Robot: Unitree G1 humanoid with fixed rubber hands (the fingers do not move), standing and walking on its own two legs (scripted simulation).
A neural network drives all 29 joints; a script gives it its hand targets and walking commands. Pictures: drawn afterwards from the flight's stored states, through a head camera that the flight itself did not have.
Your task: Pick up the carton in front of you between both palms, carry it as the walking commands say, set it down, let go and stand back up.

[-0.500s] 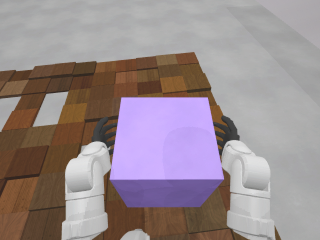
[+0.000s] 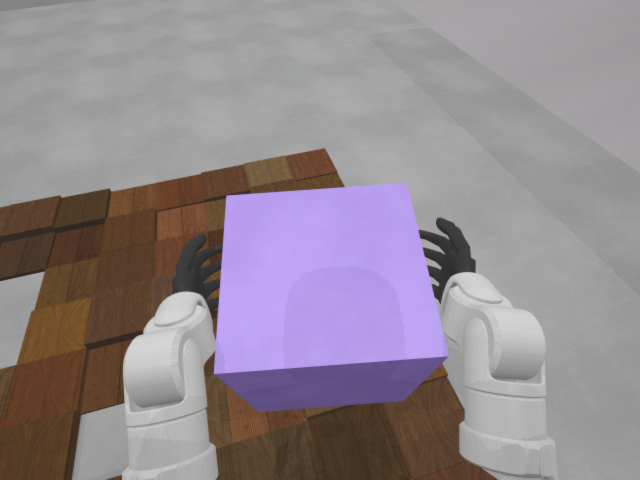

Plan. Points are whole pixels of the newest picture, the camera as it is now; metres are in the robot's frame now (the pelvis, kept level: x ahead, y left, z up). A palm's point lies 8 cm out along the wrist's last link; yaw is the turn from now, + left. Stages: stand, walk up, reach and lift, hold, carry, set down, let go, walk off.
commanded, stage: carry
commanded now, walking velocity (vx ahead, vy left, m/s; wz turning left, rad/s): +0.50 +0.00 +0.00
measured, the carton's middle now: (324, 309) +0.33 -0.01 +0.05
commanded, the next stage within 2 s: none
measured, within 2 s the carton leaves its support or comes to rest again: neither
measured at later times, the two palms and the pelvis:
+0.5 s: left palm (197, 169) +0.56 +0.17 +0.12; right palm (382, 152) +0.58 -0.12 +0.11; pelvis +0.32 +0.01 -0.01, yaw +2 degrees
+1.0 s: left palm (212, 99) +0.92 +0.21 +0.06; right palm (338, 85) +0.94 -0.09 +0.07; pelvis +0.69 +0.05 -0.03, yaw +3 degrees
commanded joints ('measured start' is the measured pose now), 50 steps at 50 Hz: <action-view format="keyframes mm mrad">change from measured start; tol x16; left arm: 1 -421 -629 -637 -124 -235 71 -20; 10 -276 -628 -702 -424 -348 195 -82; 26 -235 -595 -696 -315 -304 263 -87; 38 -94 -900 -816 -307 -272 105 -130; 50 -2 -690 -823 -373 -275 99 -99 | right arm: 1 -403 750 658 -178 221 62 71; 11 -73 723 640 -387 167 172 50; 20 -274 700 694 -409 243 251 77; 28 -124 695 666 -343 201 231 108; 31 -233 888 736 -392 289 185 158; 50 92 736 714 -446 186 68 154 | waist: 1 92 -109 -315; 20 94 -150 -37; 26 9 -100 -253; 29 15 250 -327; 34 41 7 -286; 50 53 175 -201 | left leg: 1 -519 22 -124 392 -83 19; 21 -440 -6 143 -211 442 20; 26 237 -35 164 -279 417 47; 29 578 363 -572 -379 456 255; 33 274 277 -273 -456 339 113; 41 259 202 -16 -517 486 113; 50 435 161 96 -234 1108 34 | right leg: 1 626 -374 618 -272 -77 -131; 8 689 -246 234 -311 405 -6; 20 651 -210 76 -367 537 -31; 25 573 -172 -45 29 808 25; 27 235 -83 -40 428 409 75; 28 0 26 -8 642 -159 89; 30 -199 -13 141 858 -263 48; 45 -226 -51 -83 189 64 63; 50 165 47 -112 -123 164 32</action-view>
